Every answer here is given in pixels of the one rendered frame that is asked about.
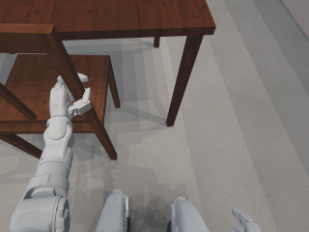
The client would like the robot right hand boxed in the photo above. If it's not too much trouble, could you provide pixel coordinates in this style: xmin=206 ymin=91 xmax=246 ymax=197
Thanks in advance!
xmin=231 ymin=209 xmax=262 ymax=232

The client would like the robot left hand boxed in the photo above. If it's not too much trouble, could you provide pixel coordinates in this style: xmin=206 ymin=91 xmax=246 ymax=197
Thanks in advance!
xmin=49 ymin=73 xmax=92 ymax=120

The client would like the robot right shin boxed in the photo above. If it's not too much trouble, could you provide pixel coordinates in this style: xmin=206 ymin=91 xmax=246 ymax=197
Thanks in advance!
xmin=171 ymin=197 xmax=185 ymax=232

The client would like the left robot forearm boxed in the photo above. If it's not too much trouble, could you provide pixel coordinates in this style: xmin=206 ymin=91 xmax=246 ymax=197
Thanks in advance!
xmin=9 ymin=116 xmax=75 ymax=232

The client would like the left robot upper arm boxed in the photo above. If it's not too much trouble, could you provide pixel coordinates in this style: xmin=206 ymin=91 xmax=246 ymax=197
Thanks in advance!
xmin=12 ymin=195 xmax=70 ymax=232

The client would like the chair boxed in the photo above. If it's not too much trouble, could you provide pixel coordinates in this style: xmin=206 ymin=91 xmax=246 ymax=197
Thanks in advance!
xmin=0 ymin=23 xmax=121 ymax=160

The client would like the right robot thigh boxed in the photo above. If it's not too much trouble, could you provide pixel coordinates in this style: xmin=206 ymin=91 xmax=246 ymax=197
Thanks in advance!
xmin=170 ymin=200 xmax=210 ymax=232

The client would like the table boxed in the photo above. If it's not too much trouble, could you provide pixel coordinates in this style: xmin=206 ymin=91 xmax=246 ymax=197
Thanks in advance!
xmin=0 ymin=0 xmax=216 ymax=127

